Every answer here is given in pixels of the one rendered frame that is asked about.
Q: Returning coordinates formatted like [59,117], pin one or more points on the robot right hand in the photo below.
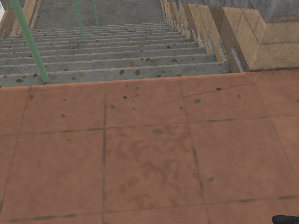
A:
[282,219]

